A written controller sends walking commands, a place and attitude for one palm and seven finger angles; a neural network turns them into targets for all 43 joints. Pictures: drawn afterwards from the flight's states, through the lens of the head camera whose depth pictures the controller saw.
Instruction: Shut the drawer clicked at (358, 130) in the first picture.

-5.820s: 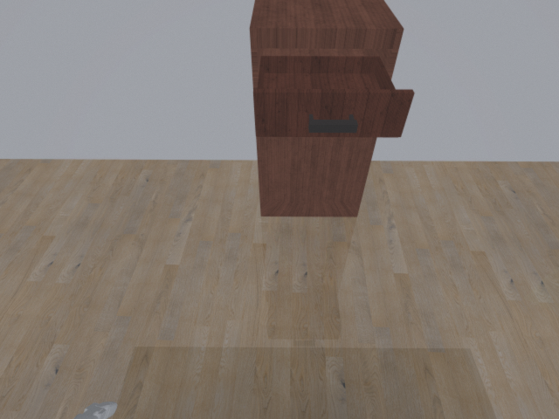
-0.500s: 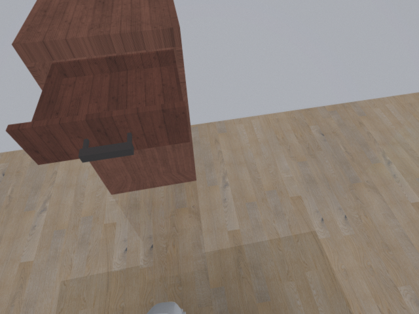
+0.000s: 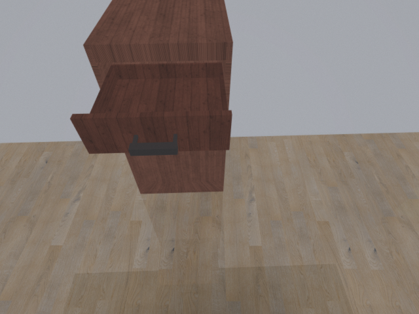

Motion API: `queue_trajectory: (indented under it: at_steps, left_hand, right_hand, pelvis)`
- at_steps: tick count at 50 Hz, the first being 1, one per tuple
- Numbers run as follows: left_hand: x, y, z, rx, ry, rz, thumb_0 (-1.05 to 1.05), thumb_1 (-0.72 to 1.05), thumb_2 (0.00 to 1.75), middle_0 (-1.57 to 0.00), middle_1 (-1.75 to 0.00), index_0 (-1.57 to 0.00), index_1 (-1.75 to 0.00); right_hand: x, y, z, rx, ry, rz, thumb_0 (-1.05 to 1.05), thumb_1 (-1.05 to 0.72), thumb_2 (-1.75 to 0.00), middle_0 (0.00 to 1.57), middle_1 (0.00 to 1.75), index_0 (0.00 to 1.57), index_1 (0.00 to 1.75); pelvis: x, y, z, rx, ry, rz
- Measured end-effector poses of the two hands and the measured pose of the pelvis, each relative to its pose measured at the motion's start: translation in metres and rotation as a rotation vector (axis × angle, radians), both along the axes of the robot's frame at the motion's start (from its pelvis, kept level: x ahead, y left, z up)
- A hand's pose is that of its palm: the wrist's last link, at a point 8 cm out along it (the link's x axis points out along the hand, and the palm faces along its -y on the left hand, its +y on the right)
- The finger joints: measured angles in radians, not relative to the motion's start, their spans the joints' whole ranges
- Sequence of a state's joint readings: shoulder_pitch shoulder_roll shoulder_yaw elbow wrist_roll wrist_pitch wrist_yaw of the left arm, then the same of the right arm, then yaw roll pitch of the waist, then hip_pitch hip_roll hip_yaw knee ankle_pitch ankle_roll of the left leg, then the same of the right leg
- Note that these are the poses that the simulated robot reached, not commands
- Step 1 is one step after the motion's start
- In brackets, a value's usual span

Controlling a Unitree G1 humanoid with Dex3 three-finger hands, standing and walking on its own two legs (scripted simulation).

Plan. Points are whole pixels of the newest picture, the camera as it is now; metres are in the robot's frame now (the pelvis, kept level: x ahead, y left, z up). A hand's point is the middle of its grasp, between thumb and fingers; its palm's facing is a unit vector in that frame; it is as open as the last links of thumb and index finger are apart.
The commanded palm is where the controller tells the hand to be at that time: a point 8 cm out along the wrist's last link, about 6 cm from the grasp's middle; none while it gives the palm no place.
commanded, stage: take the last steps up to it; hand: left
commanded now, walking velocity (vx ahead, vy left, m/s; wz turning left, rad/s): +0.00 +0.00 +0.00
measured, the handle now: (154, 143) +0.54 +0.19 -0.03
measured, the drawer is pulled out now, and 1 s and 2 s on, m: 0.29 0.29 0.29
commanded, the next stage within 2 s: come to a stop and stand still in 1.00 s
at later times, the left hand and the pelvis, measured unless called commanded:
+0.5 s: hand out of the picture -0.07 +0.14 -0.16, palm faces +0.23 -0.96 -0.15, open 7.4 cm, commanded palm none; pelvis +0.03 +0.00 +0.01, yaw +5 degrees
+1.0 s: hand (127, 271) +0.24 +0.22 -0.16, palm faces +0.04 -0.98 -0.19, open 7.4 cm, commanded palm none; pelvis +0.16 +0.03 +0.00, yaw +2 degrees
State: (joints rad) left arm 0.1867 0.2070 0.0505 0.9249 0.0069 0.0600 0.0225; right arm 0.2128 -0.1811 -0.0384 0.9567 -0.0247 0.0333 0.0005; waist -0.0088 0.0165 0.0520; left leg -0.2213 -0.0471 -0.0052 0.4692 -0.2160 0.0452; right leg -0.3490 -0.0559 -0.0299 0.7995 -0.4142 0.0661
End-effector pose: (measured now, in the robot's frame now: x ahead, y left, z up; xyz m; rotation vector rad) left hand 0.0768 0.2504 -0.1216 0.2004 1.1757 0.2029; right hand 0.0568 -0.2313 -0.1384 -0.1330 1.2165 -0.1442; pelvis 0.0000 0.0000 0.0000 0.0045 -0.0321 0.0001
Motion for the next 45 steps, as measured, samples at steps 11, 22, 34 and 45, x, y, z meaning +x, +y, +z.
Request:
queue_trajectory:
  at_steps: [11, 22, 34, 45]
  left_hand:
    - [-0.061, -0.049, 0.009, -0.011, 0.027, 0.085, 0.0, 0.91, 0.9, -0.2, -0.3, -0.2, -0.3]
    - [-0.148, -0.067, -0.006, -0.121, 0.254, 0.215, 0.0, 0.91, 0.9, -0.2, -0.3, -0.2, -0.3]
    - [-0.125, -0.017, -0.033, -0.206, 0.403, 0.185, 0.0, 0.9, 0.9, -0.2, -0.3, -0.2, -0.3]
    - [0.072, 0.03, -0.02, -0.103, 0.083, 0.076, 0.0, 0.91, 0.9, -0.2, -0.3, -0.19, -0.3]
  right_hand:
    - [-0.043, -0.033, -0.012, 0.044, 0.13, 0.008, 0.0, -0.91, -0.9, 0.2, 0.3, 0.2, 0.3]
    - [-0.017, -0.028, 0.002, -0.013, 0.166, 0.059, 0.0, -0.91, -0.9, 0.2, 0.3, 0.19, 0.3]
    - [0.072, 0.044, 0.016, -0.065, -0.054, 0.049, -0.01, -0.95, -0.9, 0.2, 0.3, 0.2, 0.3]
    - [0.024, 0.066, 0.011, -0.006, 0.209, -0.038, 0.0, -0.92, -0.9, 0.2, 0.3, 0.2, 0.3]
  pelvis:
    - [-0.003, -0.03, 0.007, 0.024, -0.006, 0.059]
    - [0.017, -0.015, 0.01, -0.004, 0.015, 0.095]
    - [0.064, 0.04, 0.0, -0.022, 0.011, 0.054]
    - [0.125, 0.042, 0.007, -0.003, 0.012, 0.047]
